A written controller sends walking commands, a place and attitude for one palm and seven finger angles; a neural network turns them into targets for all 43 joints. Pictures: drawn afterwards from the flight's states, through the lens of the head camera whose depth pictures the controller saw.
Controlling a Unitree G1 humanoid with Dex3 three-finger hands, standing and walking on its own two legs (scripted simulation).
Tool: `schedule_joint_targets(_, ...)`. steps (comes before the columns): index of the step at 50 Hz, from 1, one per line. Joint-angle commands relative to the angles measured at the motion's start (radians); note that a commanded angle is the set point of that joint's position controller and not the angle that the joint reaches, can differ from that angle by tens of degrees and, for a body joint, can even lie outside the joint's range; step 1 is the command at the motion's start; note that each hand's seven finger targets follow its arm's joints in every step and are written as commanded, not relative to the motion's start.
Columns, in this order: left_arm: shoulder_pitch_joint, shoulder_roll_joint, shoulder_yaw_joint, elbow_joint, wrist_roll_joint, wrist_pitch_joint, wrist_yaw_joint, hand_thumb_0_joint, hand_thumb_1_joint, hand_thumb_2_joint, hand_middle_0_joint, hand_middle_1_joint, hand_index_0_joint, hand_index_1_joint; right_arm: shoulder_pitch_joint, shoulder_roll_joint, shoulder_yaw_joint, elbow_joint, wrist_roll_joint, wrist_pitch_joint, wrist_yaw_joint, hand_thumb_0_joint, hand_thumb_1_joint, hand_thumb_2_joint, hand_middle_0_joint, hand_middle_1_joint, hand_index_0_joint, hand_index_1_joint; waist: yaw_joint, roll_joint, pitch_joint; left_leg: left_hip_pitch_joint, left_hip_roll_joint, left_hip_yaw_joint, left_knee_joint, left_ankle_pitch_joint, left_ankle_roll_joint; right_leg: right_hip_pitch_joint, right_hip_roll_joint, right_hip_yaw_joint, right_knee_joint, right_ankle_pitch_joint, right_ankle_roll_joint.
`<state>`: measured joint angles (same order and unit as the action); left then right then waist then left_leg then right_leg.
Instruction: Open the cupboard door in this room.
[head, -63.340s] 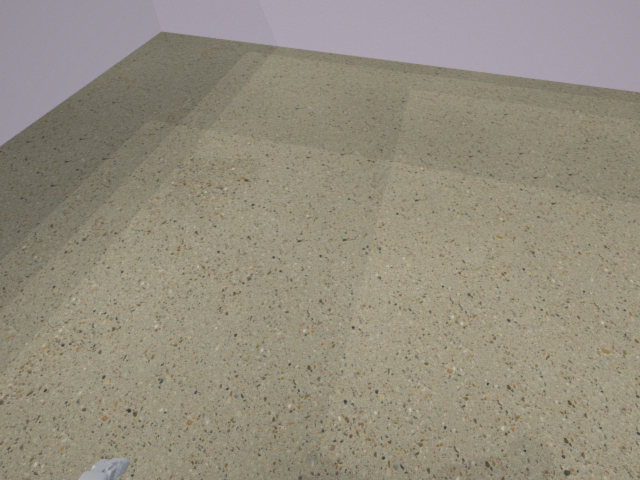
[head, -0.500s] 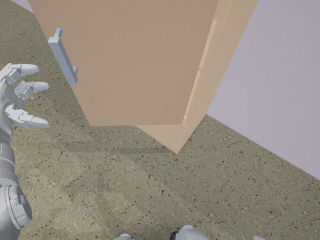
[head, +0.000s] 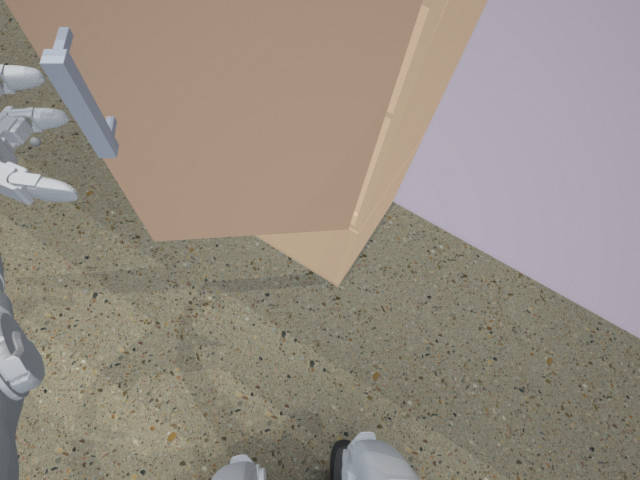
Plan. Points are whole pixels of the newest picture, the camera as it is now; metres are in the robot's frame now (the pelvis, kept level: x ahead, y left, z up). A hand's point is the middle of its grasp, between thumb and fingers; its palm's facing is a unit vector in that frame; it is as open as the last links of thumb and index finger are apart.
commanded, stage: move the hooked fingers beside the handle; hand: left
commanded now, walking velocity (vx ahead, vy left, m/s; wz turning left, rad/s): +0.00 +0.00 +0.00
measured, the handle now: (88, 98) +0.56 +0.26 +0.09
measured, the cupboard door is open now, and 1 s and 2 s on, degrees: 39 38 38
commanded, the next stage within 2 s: slide the fingers in behind the handle in 1.10 s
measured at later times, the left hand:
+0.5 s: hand (33, 108) +0.53 +0.30 +0.10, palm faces +0.04 -1.00 -0.01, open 13.8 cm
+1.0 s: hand (31, 120) +0.51 +0.30 +0.10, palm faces +0.05 -1.00 +0.00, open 14.0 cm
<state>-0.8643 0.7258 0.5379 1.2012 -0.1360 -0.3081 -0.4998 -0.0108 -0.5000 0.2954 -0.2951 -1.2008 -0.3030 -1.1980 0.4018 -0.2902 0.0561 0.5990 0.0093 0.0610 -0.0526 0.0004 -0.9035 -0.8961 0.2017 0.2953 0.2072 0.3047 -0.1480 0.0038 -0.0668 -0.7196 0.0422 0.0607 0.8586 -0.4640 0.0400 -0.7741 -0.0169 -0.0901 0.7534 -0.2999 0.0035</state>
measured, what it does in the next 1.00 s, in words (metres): stands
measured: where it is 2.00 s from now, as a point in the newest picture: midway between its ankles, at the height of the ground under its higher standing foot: outside the picture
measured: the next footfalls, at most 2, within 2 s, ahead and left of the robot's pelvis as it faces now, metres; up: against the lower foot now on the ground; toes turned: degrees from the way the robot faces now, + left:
none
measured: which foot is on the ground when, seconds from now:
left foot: down 0.00-1.00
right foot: down 0.00-1.00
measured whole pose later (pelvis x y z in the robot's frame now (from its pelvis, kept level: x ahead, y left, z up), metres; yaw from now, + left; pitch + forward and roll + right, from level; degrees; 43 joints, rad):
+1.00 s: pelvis +0.02 +0.00 -0.01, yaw -1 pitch +22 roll -5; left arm -0.92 0.82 0.57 1.22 -0.11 -0.28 -0.52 -0.01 -0.50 0.30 -0.29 -1.20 -0.30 -1.20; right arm 0.43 -0.29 0.06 0.55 0.00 0.13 -0.02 0.00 -0.90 -0.90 0.20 0.30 0.21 0.30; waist -0.18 0.02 -0.08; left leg -0.79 0.06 0.04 0.90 -0.50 0.04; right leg -0.82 0.00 -0.10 0.76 -0.32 0.01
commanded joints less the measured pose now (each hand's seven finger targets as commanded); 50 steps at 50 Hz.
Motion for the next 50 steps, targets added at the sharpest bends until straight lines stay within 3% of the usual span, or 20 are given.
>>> schedule_joint_targets(1, -0.425, 0.377, 0.050, -0.182, -0.006, -0.065, -0.002, 0.000, -0.500, 0.300, -0.300, -1.200, -0.300, -1.200, 0.182, -0.202, -0.072, -0.049, -0.007, -0.001, -0.009, 0.000, -0.900, -0.900, 0.200, 0.300, 0.200, 0.300, 0.003, 0.185, -0.452, 0.251, -0.003, -0.109, -0.075, 0.609, -0.041, 0.228, 0.054, 0.045, -0.008, 0.324, -0.025)
schedule_joint_targets(3, -0.425, 0.404, 0.066, -0.151, -0.006, -0.060, -0.004, 0.000, -0.500, 0.300, -0.300, -1.200, -0.300, -1.200, 0.189, -0.208, -0.072, -0.055, -0.008, 0.004, -0.011, 0.000, -0.900, -0.900, 0.200, 0.300, 0.200, 0.300, -0.005, 0.134, -0.441, 0.205, -0.006, -0.106, -0.070, 0.579, -0.027, 0.254, 0.055, 0.049, -0.006, 0.342, -0.027)
schedule_joint_targets(7, -0.492, 0.431, 0.043, -0.119, 0.020, -0.043, -0.011, 0.000, -0.500, 0.300, -0.300, -1.200, -0.300, -1.200, 0.201, -0.211, -0.062, -0.053, -0.007, 0.019, -0.012, 0.000, -0.900, -0.900, 0.200, 0.300, 0.200, 0.300, -0.035, 0.157, -0.427, 0.163, -0.009, -0.097, -0.063, 0.517, -0.018, 0.237, 0.052, 0.056, -0.010, 0.330, -0.019)
schedule_joint_targets(9, -0.521, 0.454, 0.055, -0.140, 0.020, -0.052, -0.018, 0.000, -0.500, 0.300, -0.300, -1.200, -0.300, -1.200, 0.218, -0.215, -0.064, -0.051, -0.010, 0.023, -0.013, 0.000, -0.900, -0.900, 0.200, 0.300, 0.200, 0.300, -0.033, 0.205, -0.478, 0.215, -0.004, -0.108, -0.056, 0.577, -0.027, 0.225, 0.057, 0.053, -0.003, 0.338, -0.023)
schedule_joint_targets(12, -0.544, 0.464, 0.043, -0.074, 0.029, -0.034, -0.027, 0.000, -0.500, 0.300, -0.300, -1.200, -0.300, -1.200, 0.223, -0.217, -0.056, -0.049, -0.008, 0.030, -0.013, 0.000, -0.900, -0.900, 0.200, 0.300, 0.200, 0.300, -0.059, 0.174, -0.440, 0.148, -0.007, -0.098, -0.043, 0.508, -0.015, 0.218, 0.057, 0.058, -0.008, 0.327, -0.018)
schedule_joint_targets(17, -0.582, 0.496, 0.034, -0.061, 0.051, -0.015, -0.033, 0.000, -0.500, 0.300, -0.300, -1.200, -0.300, -1.200, 0.249, -0.220, -0.047, -0.049, -0.012, 0.042, -0.015, 0.000, -0.900, -0.900, 0.200, 0.300, 0.200, 0.300, -0.070, 0.222, -0.475, 0.162, -0.003, -0.111, -0.026, 0.542, -0.017, 0.181, 0.059, 0.051, 0.005, 0.319, -0.020)
schedule_joint_targets(19, -0.567, 0.487, 0.040, -0.090, 0.044, -0.019, -0.038, 0.000, -0.500, 0.300, -0.300, -1.200, -0.300, -1.200, 0.266, -0.222, -0.052, -0.048, -0.017, 0.046, -0.010, 0.000, -0.900, -0.900, 0.200, 0.300, 0.200, 0.300, -0.062, 0.263, -0.525, 0.233, 0.007, -0.126, -0.019, 0.649, -0.033, 0.157, 0.064, 0.040, 0.014, 0.343, -0.024)
schedule_joint_targets(23, -0.514, 0.455, 0.051, -0.126, 0.017, -0.019, -0.053, 0.000, -0.500, 0.300, -0.300, -1.200, -0.300, -1.200, 0.275, -0.220, -0.062, -0.056, -0.020, 0.056, 0.003, 0.000, -0.900, -0.900, 0.200, 0.300, 0.200, 0.300, -0.053, 0.247, -0.545, 0.258, 0.011, -0.125, -0.011, 0.716, -0.029, 0.171, 0.071, 0.035, 0.014, 0.389, -0.028)
schedule_joint_targets(24, -0.500, 0.493, 0.077, -0.151, 0.022, -0.017, -0.051, 0.000, -0.500, 0.300, -0.300, -1.200, -0.300, -1.200, 0.276, -0.224, -0.066, -0.055, -0.020, 0.060, 0.005, 0.000, -0.900, -0.900, 0.200, 0.300, 0.200, 0.300, -0.038, 0.251, -0.566, 0.269, 0.013, -0.130, -0.011, 0.739, -0.033, 0.180, 0.072, 0.034, 0.016, 0.392, -0.026)
schedule_joint_targets(27, -0.481, 0.462, 0.060, -0.138, 0.027, -0.004, -0.041, 0.000, -0.500, 0.300, -0.300, -1.200, -0.300, -1.200, 0.270, -0.217, -0.064, -0.060, -0.019, 0.068, 0.013, 0.000, -0.900, -0.900, 0.200, 0.300, 0.200, 0.300, -0.044, 0.231, -0.501, 0.232, 0.010, -0.119, -0.018, 0.681, -0.024, 0.169, 0.073, 0.032, 0.006, 0.372, -0.023)
schedule_joint_targets(30, -0.494, 0.476, 0.072, -0.184, 0.030, -0.015, -0.028, 0.000, -0.500, 0.300, -0.300, -1.200, -0.300, -1.200, 0.270, -0.215, -0.067, -0.065, -0.021, 0.069, 0.016, 0.000, -0.900, -0.900, 0.200, 0.300, 0.200, 0.300, -0.038, 0.274, -0.528, 0.266, 0.010, -0.121, -0.015, 0.720, -0.031, 0.173, 0.075, 0.034, 0.010, 0.385, -0.026)
schedule_joint_targets(32, -0.475, 0.482, 0.088, -0.193, 0.026, -0.024, -0.018, 0.000, -0.500, 0.300, -0.300, -1.200, -0.300, -1.200, 0.266, -0.214, -0.071, -0.066, -0.023, 0.066, 0.020, 0.000, -0.900, -0.900, 0.200, 0.300, 0.200, 0.300, -0.037, 0.247, -0.520, 0.260, 0.012, -0.119, -0.015, 0.708, -0.028, 0.180, 0.077, 0.034, 0.008, 0.382, -0.026)
schedule_joint_targets(35, -0.465, 0.483, 0.101, -0.198, 0.020, -0.036, -0.016, 0.000, -0.500, 0.300, -0.300, -1.200, -0.300, -1.200, 0.263, -0.214, -0.074, -0.066, -0.024, 0.059, 0.021, 0.000, -0.900, -0.900, 0.200, 0.300, 0.200, 0.300, -0.028, 0.273, -0.529, 0.294, 0.014, -0.128, -0.014, 0.761, -0.040, 0.175, 0.079, 0.029, 0.012, 0.389, -0.029)
schedule_joint_targets(37, -0.462, 0.462, 0.079, -0.186, 0.022, -0.030, -0.015, 0.000, -0.500, 0.300, -0.300, -1.200, -0.300, -1.200, 0.256, -0.210, -0.070, -0.065, -0.020, 0.061, 0.021, 0.000, -0.900, -0.900, 0.200, 0.300, 0.200, 0.300, -0.035, 0.242, -0.489, 0.265, 0.012, -0.122, -0.018, 0.726, -0.033, 0.176, 0.076, 0.030, 0.007, 0.383, -0.024)
schedule_joint_targets(39, -0.473, 0.446, 0.066, -0.201, 0.020, -0.033, -0.018, 0.000, -0.500, 0.300, -0.300, -1.200, -0.300, -1.200, 0.254, -0.210, -0.070, -0.063, -0.019, 0.063, 0.021, 0.000, -0.900, -0.900, 0.200, 0.300, 0.200, 0.300, -0.036, 0.287, -0.506, 0.313, 0.015, -0.124, -0.014, 0.778, -0.042, 0.152, 0.078, 0.027, 0.009, 0.389, -0.026)
schedule_joint_targets(42, -0.418, 0.436, 0.076, -0.203, 0.012, -0.030, -0.018, 0.000, -0.500, 0.300, -0.300, -1.200, -0.300, -1.200, 0.250, -0.208, -0.074, -0.071, -0.020, 0.060, 0.024, 0.000, -0.900, -0.900, 0.200, 0.300, 0.200, 0.300, -0.019, 0.258, -0.512, 0.303, 0.014, -0.124, -0.016, 0.786, -0.043, 0.180, 0.076, 0.027, 0.009, 0.402, -0.026)
schedule_joint_targets(44, -0.422, 0.408, 0.058, -0.176, 0.000, -0.027, -0.024, 0.000, -0.500, 0.300, -0.300, -1.200, -0.300, -1.200, 0.244, -0.210, -0.072, -0.070, -0.016, 0.061, 0.022, 0.000, -0.900, -0.900, 0.200, 0.300, 0.200, 0.300, -0.033, 0.216, -0.471, 0.283, 0.015, -0.124, -0.018, 0.771, -0.040, 0.170, 0.078, 0.025, 0.008, 0.403, -0.025)
schedule_joint_targets(46, -0.407, 0.422, 0.068, -0.167, 0.003, -0.023, -0.024, 0.000, -0.500, 0.300, -0.300, -1.200, -0.300, -1.200, 0.240, -0.212, -0.073, -0.078, -0.016, 0.059, 0.023, 0.000, -0.900, -0.900, 0.200, 0.300, 0.200, 0.300, -0.026, 0.193, -0.477, 0.244, 0.008, -0.119, -0.024, 0.714, -0.031, 0.201, 0.075, 0.031, 0.009, 0.397, -0.024)
schedule_joint_targets(48, -0.446, 0.422, 0.064, -0.199, 0.001, -0.036, -0.023, 0.000, -0.500, 0.300, -0.300, -1.200, -0.300, -1.200, 0.235, -0.211, -0.072, -0.077, -0.015, 0.060, 0.020, 0.000, -0.900, -0.900, 0.200, 0.300, 0.200, 0.300, -0.027, 0.232, -0.485, 0.265, 0.007, -0.120, -0.023, 0.727, -0.037, 0.194, 0.076, 0.031, 0.014, 0.400, -0.030)
schedule_joint_targets(50, -0.426, 0.431, 0.072, -0.189, 0.005, -0.040, -0.020, 0.000, -0.500, 0.300, -0.300, -1.200, -0.300, -1.200, 0.234, -0.211, -0.076, -0.075, -0.016, 0.056, 0.019, 0.000, -0.900, -0.900, 0.200, 0.300, 0.200, 0.300, -0.025, 0.215, -0.492, 0.264, 0.007, -0.120, -0.016, 0.726, -0.036, 0.194, 0.074, 0.034, 0.014, 0.398, -0.026)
